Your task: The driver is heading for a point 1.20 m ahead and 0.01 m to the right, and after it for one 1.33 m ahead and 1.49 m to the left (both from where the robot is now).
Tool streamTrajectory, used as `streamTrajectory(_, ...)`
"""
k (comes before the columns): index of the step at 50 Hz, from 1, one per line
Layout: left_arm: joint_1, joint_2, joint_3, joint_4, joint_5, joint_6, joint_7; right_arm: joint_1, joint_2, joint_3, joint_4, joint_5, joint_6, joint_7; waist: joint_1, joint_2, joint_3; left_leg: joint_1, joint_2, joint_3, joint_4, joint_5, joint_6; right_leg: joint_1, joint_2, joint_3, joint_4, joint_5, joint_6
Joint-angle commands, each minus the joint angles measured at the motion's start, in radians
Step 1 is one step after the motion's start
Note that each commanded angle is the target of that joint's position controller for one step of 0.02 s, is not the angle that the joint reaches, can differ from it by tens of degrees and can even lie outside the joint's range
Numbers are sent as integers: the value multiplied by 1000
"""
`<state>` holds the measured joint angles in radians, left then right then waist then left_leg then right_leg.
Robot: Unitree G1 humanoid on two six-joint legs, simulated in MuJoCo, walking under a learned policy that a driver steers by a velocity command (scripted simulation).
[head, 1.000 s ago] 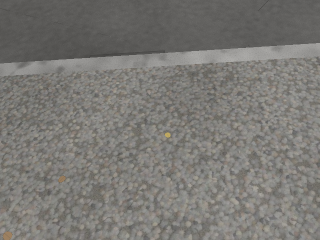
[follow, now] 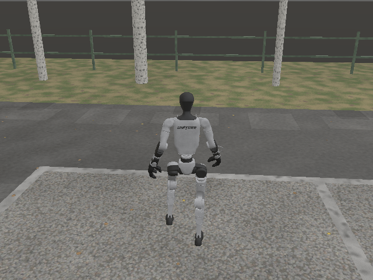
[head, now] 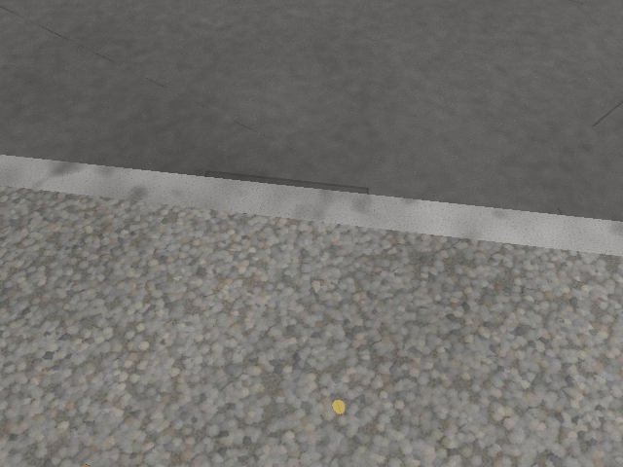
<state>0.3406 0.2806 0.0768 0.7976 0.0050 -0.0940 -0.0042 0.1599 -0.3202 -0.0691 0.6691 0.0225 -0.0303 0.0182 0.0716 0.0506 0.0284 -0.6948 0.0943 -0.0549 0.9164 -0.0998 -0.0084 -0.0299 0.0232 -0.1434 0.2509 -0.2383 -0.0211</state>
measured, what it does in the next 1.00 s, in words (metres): walks ahead: left foot, then right foot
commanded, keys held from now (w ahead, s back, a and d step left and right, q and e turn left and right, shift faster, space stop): w+q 0.26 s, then w+e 0.74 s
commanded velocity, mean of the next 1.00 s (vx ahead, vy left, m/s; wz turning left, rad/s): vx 0.50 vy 0.00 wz -0.03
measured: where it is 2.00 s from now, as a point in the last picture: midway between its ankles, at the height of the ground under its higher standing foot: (375, 228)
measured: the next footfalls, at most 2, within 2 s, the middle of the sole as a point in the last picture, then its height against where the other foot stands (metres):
left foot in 0.20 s outside the picture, level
right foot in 0.74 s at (360, 404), level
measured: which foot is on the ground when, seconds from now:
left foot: up 0.00-0.18, down 0.20-0.74, up 0.76-1.00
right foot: down 0.00-0.20, up 0.22-0.72, down 0.74-1.00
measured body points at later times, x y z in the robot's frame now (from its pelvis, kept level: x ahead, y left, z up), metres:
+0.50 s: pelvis +0.28 +0.08 +0.00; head +0.30 +0.09 +0.45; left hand +0.39 +0.37 -0.10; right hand +0.42 -0.18 -0.10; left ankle +0.24 +0.14 -0.74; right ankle +0.46 -0.08 -0.67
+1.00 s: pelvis +0.59 +0.05 +0.00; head +0.62 +0.04 +0.45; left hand +0.70 +0.32 -0.10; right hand +0.74 -0.23 -0.09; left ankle +0.69 +0.23 -0.68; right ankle +0.58 -0.02 -0.74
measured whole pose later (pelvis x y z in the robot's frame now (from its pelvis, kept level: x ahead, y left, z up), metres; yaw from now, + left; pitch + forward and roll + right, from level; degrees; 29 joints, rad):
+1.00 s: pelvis +0.59 +0.05 +0.00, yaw -6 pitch +2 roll +0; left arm 0.31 0.29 0.05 0.69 -0.01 -0.05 -0.01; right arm 0.14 -0.31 -0.03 0.67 -0.02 -0.10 0.00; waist 0.03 0.02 0.04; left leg -0.64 0.09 -0.09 0.95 -0.24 -0.06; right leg -0.21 0.12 0.08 0.36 -0.17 -0.10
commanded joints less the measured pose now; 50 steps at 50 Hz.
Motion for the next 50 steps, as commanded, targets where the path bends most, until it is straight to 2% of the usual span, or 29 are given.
streamTrajectory(1, -84, 158, 34, -68, -8, -15, 8, -71, 0, 15, -83, -2, -15, 23, -16, -93, 51, 24, 11, 24, -151, 128, 12, -46, -269, 71, -118, 312, -144)
streamTrajectory(4, -40, 188, 42, -40, -24, -1, 9, -150, -12, 14, -124, 3, -14, 40, 0, -88, 71, 30, -3, 59, -244, 101, 46, 37, -294, 27, -93, 356, -122)
streamTrajectory(6, -31, 212, 48, -31, -30, 14, 11, -159, -35, 4, -144, 1, -11, 47, -18, -104, 51, 79, -44, 103, -279, 17, 81, 94, -303, -8, -13, 572, -103)
streamTrajectory(7, -28, 231, 53, -30, -33, 22, 15, -132, -55, -7, -146, -2, -7, 47, -41, -126, 15, 144, -81, 135, -280, -40, 103, 115, -301, -26, 65, 754, -92)
streamTrajectory(8, -29, 245, 56, -32, -36, 31, 18, -50, -88, -25, -132, -3, -2, 44, -93, -137, -42, 259, -125, 161, -288, -81, 129, 115, -292, -46, 202, 900, -81)
streamTrajectory(9, -38, 237, 51, -38, -39, 37, 23, 110, -135, -55, -93, 1, 3, 35, -183, -122, -126, 491, -167, 168, -342, -36, 166, 32, -262, -74, 409, 915, -53)
streamTrajectory(10, -17, 194, 32, -55, -17, 33, 27, 275, -209, -87, -56, 6, 16, 14, -249, -30, -218, 806, -76, -7, -350, -24, 218, -216, -222, -71, 716, 603, -9)
streamTrajectory(11, 80, 46, -16, -117, 19, 8, 12, 220, -317, -93, -71, 10, 6, 8, -101, 228, -308, 1091, 187, -605, -459, -213, 403, -651, -12, 30, 1068, -347, 49)
streamTrajectory(12, -26, 140, -5, -128, -16, -27, -1, 256, -234, -71, -102, 3, -10, 13, -191, 107, -423, 1121, 240, -800, -602, -346, 425, -744, -10, 246, 1162, -358, 37)
streamTrajectory(13, -120, 181, 6, -159, -50, -42, -6, 225, -180, -55, -84, -5, -23, 17, -196, 53, -267, 1018, 209, -650, -626, -278, 370, -812, -52, 242, 1132, -252, 22)
streamTrajectory(14, -113, 163, -2, -147, -43, -47, -1, 165, -144, -42, -79, -4, -30, 16, -146, -23, -178, 865, 175, -503, -622, -159, 332, -772, -106, 228, 1044, -159, 13)
streamTrajectory(15, -103, 159, -1, -127, -21, -43, 6, 97, -106, -30, -86, -11, -32, 13, -106, -43, -126, 730, 142, -395, -623, -20, 303, -702, -144, 218, 967, -105, 20)
streamTrajectory(16, -73, 162, 3, -112, -16, -29, 4, 59, -74, -16, -95, -26, -36, 11, -73, -17, -111, 641, 117, -324, -644, 88, 291, -628, -171, 223, 934, -69, 23)
streamTrajectory(19, -36, 122, -5, -85, -13, 10, 2, 61, -83, -14, -55, -28, -58, 8, -49, -4, -87, 521, 102, -195, -706, 238, 296, -564, -180, 197, 870, -7, 52)
streamTrajectory(21, -93, 103, -12, -100, -13, 23, 6, 83, -98, -16, -24, -30, -67, 2, -65, -8, -40, 507, 89, -120, -741, 251, 279, -617, -184, 198, 786, 100, 65)
streamTrajectory(26, -220, 72, -24, -122, -25, 12, -14, 109, -105, -11, 21, -34, -71, -10, -126, -5, 18, 547, 56, 27, -785, 170, 202, -607, -137, 180, 484, 398, 45)
streamTrajectory(31, -325, 61, -31, -177, -28, 6, -48, 170, -122, -18, 79, -24, -52, -14, -170, -23, 64, 751, 131, 63, -746, 233, 192, -700, -101, 172, 345, 342, 3)
streamTrajectory(34, -320, 71, -27, -207, -23, 6, -69, 159, -143, -26, 86, -18, -27, -27, -142, -1, 34, 845, 154, 92, -629, 531, 166, -674, -56, 115, 319, 180, -41)
streamTrajectory(36, -197, 122, 0, -194, -18, 15, -66, 140, -170, -32, 76, -19, -10, -42, -66, 41, -71, 846, 137, 127, -426, 888, 137, -483, 19, 52, 334, 84, -84)
streamTrajectory(37, -51, 169, 27, -166, -20, 17, -56, 125, -167, -28, 69, -17, -4, -50, 18, 22, -152, 758, 103, 164, -222, 895, 105, -262, 48, 56, 279, 144, -121)
streamTrajectory(38, 103, 253, 52, -145, -22, 27, -39, 146, -128, -10, 45, -37, -15, -57, 72, -93, -271, 515, 56, 182, 91, 562, 66, 60, -115, 301, 280, 211, -193)
streamTrajectory(39, 94, 305, 58, -149, -29, 20, -40, 269, 1, 31, 16, -56, -45, -30, -38, -327, -380, 71, -175, 78, 413, -435, 4, 407, -340, 855, 199, 37, -388)
streamTrajectory(40, 129, 204, 35, -156, -31, 22, -35, 163, -97, 16, 18, -27, -80, -10, 49, -206, -413, -43, -142, -78, 489, -458, 20, 452, -336, 925, 102, -66, -364)
streamTrajectory(41, 80, 179, 27, -160, -23, 22, -29, 66, -127, 8, -21, 9, -100, 2, 53, -156, -262, -107, -94, -71, 460, -366, 34, 343, -310, 777, 74, -24, -320)
streamTrajectory(42, 16, 175, 25, -174, -22, 23, -26, 28, -112, 15, -33, -1, -112, -2, 17, -49, -171, -88, -53, -56, 377, -296, 36, 195, -273, 681, 61, 69, -297)
streamTrajectory(43, -39, 156, 19, -187, -20, 26, -24, 15, -114, 9, -34, -23, -112, -7, -20, -16, -104, -44, -28, -45, 293, -259, 23, 69, -240, 609, 41, 186, -286)
streamTrajectory(44, -67, 143, 13, -202, -7, 26, -20, 37, -115, 5, -36, -31, -103, -9, -55, -47, -90, 19, -12, -50, 262, -237, 10, -15, -218, 572, 17, 264, -290)
streamTrajectory(46, -94, 141, 12, -204, -12, 25, -13, 77, -98, 7, -30, -39, -83, -13, -88, -77, -71, 60, -2, -31, 181, -227, -28, -109, -191, 517, -13, 342, -298)
streamTrajectory(50, -72, 183, 25, -181, -22, 31, 10, -31, -44, 29, -56, -44, -67, -20, -61, -101, -28, 122, -32, 12, -100, -14, -80, -255, -110, 391, -20, 348, -248)
Velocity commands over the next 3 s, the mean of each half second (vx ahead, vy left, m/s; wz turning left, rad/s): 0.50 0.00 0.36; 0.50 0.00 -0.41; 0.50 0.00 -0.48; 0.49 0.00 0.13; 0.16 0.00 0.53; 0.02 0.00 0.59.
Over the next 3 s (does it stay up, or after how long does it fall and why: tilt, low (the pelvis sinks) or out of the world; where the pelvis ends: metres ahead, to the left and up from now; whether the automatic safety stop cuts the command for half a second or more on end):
stays up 1.28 -0.11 0.00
